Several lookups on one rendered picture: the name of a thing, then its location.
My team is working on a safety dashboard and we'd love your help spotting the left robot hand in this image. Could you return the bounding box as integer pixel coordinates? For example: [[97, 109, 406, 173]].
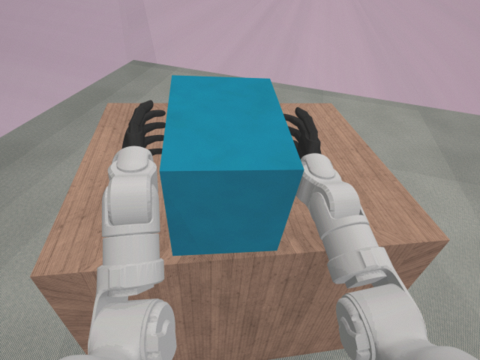
[[122, 100, 166, 156]]

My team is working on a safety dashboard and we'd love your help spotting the robot right forearm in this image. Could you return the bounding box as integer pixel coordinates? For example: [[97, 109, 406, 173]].
[[296, 153, 428, 338]]

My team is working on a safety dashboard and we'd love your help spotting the carton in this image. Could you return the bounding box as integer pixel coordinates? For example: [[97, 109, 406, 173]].
[[160, 75, 304, 256]]

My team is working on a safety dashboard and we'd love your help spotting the left robot upper arm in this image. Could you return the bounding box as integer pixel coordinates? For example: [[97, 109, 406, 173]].
[[59, 298, 176, 360]]

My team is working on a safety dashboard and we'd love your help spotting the robot left forearm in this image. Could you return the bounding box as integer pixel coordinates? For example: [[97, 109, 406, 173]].
[[88, 146, 164, 354]]

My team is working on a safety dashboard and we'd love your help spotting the pedestal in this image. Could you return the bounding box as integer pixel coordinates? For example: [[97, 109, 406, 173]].
[[30, 103, 450, 360]]

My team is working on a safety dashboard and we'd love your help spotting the right robot upper arm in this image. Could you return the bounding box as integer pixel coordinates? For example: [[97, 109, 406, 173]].
[[336, 283, 478, 360]]

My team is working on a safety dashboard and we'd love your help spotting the right robot hand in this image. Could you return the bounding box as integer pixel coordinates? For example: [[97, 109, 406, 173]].
[[283, 107, 321, 160]]

